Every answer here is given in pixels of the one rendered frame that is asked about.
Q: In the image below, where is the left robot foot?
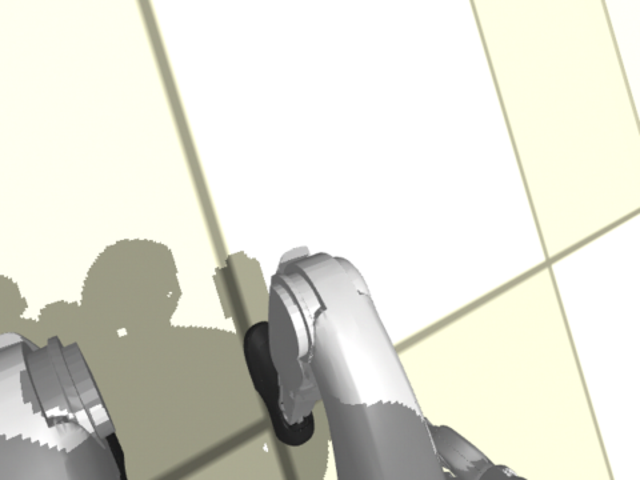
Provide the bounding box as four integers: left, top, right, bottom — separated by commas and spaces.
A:
106, 432, 127, 480

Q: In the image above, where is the right robot hand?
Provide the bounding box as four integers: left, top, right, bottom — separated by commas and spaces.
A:
424, 417, 495, 480

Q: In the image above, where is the right robot foot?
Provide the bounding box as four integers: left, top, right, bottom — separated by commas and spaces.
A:
244, 321, 314, 446

